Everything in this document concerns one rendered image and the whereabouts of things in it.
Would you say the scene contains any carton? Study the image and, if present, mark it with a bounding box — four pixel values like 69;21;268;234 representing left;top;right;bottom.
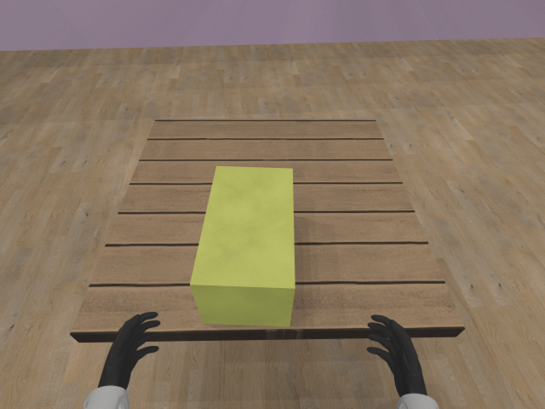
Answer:
190;166;295;327

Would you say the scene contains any robot left forearm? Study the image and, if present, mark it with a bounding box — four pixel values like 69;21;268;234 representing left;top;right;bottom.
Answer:
83;386;129;409

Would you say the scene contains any left robot hand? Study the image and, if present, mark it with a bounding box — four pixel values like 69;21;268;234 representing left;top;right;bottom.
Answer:
98;312;160;390

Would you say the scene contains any table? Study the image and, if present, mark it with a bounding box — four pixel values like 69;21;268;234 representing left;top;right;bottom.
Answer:
70;118;465;343

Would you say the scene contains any right robot hand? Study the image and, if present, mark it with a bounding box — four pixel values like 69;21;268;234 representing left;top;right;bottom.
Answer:
367;314;427;397

